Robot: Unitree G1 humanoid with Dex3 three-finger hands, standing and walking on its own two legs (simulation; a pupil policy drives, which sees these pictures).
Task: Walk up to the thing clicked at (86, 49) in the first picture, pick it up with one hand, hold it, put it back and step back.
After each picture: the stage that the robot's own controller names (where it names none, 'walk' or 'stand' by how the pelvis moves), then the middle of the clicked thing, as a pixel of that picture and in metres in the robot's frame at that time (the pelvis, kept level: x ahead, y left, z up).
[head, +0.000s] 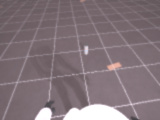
stand; (86, 49) +1.26 +0.13 -0.66
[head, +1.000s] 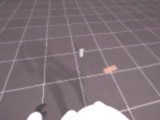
walk; (81, 51) +1.14 +0.14 -0.65
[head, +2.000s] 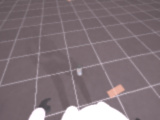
walk; (79, 70) +0.69 +0.16 -0.64
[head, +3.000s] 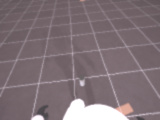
walk; (82, 80) +0.50 +0.16 -0.63
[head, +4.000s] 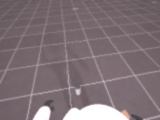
stand; (77, 89) +0.43 +0.16 -0.65
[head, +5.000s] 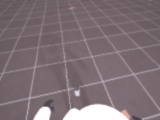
stand; (77, 91) +0.40 +0.17 -0.65
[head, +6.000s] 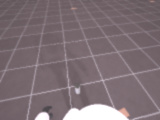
stand; (77, 88) +0.44 +0.17 -0.66
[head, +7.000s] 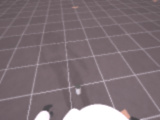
stand; (78, 89) +0.43 +0.16 -0.66
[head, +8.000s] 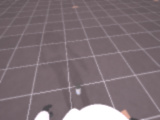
go down; (78, 89) +0.42 +0.15 -0.66
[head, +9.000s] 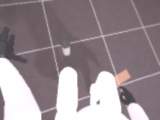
go down; (66, 48) +0.50 +0.21 -0.29
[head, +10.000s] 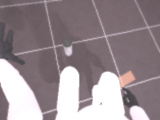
approach; (68, 48) +0.50 +0.23 -0.26
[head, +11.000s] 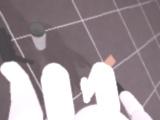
close in; (39, 39) +0.48 +0.29 -0.16
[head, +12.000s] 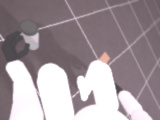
close; (31, 38) +0.48 +0.29 -0.15
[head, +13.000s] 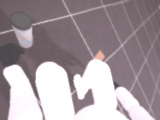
lift; (24, 34) +0.47 +0.31 -0.15
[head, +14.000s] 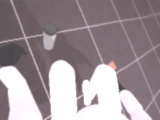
lift; (49, 38) +0.48 +0.28 -0.16
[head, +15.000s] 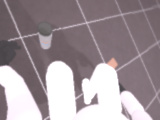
lift; (45, 38) +0.47 +0.29 -0.16
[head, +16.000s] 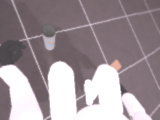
lift; (49, 39) +0.48 +0.28 -0.16
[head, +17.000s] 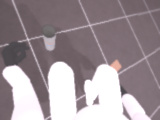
lift; (49, 40) +0.48 +0.28 -0.16
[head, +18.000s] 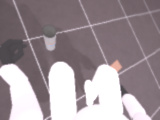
lift; (50, 40) +0.48 +0.28 -0.16
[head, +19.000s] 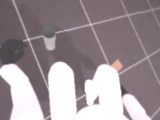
lift; (49, 40) +0.48 +0.28 -0.16
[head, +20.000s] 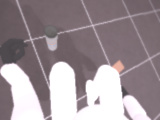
lift; (51, 40) +0.48 +0.28 -0.16
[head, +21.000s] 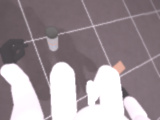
lift; (52, 40) +0.48 +0.27 -0.16
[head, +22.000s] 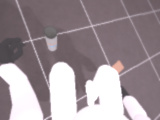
lift; (51, 40) +0.48 +0.28 -0.16
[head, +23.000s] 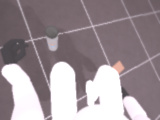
lift; (52, 40) +0.48 +0.27 -0.16
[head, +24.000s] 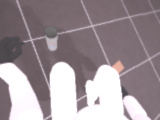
lift; (51, 40) +0.48 +0.27 -0.16
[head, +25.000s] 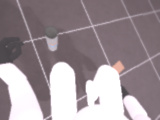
lift; (52, 40) +0.48 +0.27 -0.16
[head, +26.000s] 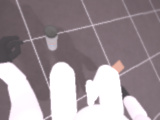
lift; (51, 40) +0.48 +0.27 -0.16
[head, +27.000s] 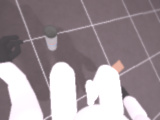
lift; (51, 40) +0.48 +0.27 -0.16
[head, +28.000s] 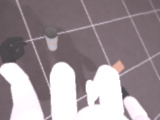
lift; (52, 40) +0.48 +0.27 -0.16
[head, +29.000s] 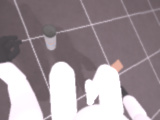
lift; (50, 39) +0.48 +0.27 -0.16
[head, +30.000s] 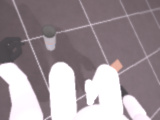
lift; (50, 40) +0.48 +0.28 -0.16
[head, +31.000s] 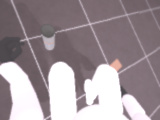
lift; (49, 39) +0.48 +0.28 -0.16
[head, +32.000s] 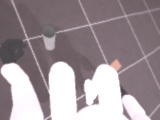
lift; (49, 39) +0.48 +0.28 -0.16
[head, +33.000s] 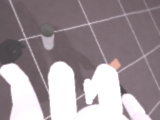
lift; (48, 39) +0.48 +0.28 -0.16
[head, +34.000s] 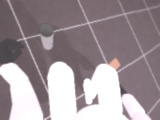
lift; (47, 39) +0.48 +0.28 -0.16
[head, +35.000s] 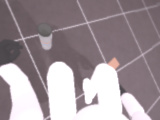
lift; (45, 39) +0.48 +0.28 -0.16
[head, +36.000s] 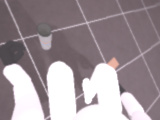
lift; (45, 39) +0.48 +0.28 -0.16
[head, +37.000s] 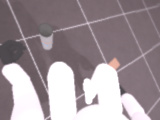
lift; (46, 39) +0.48 +0.28 -0.16
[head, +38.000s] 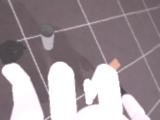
lift; (47, 39) +0.48 +0.28 -0.16
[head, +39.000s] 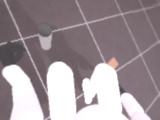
lift; (45, 39) +0.48 +0.28 -0.16
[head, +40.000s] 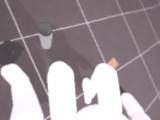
lift; (45, 38) +0.48 +0.28 -0.16
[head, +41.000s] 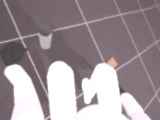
lift; (45, 38) +0.48 +0.28 -0.16
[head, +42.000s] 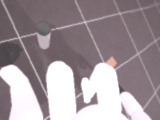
lift; (43, 37) +0.48 +0.29 -0.16
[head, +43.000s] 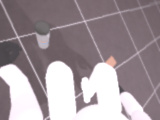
lift; (43, 37) +0.48 +0.29 -0.16
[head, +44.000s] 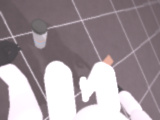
lift; (40, 37) +0.47 +0.29 -0.15
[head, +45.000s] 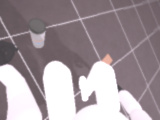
lift; (38, 36) +0.47 +0.29 -0.15
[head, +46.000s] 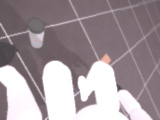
lift; (36, 36) +0.47 +0.29 -0.15
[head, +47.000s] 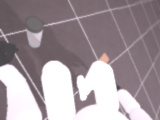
lift; (34, 35) +0.47 +0.29 -0.15
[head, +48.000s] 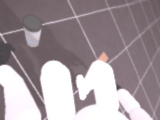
lift; (32, 34) +0.47 +0.30 -0.15
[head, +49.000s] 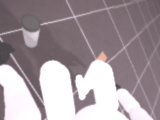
lift; (31, 34) +0.47 +0.30 -0.15
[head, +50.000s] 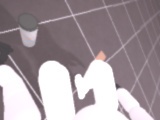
lift; (28, 34) +0.47 +0.30 -0.15
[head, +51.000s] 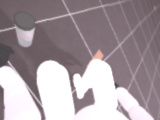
lift; (25, 33) +0.47 +0.30 -0.15
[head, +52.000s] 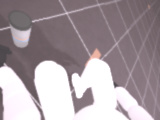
lift; (21, 33) +0.47 +0.30 -0.15
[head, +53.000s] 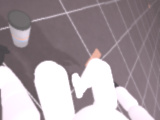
lift; (20, 33) +0.47 +0.31 -0.14
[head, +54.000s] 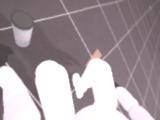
lift; (22, 33) +0.47 +0.30 -0.14
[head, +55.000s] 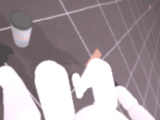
lift; (21, 33) +0.47 +0.30 -0.14
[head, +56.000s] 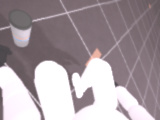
lift; (21, 33) +0.47 +0.30 -0.14
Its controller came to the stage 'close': yes
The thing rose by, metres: 0.00
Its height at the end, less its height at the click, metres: +0.00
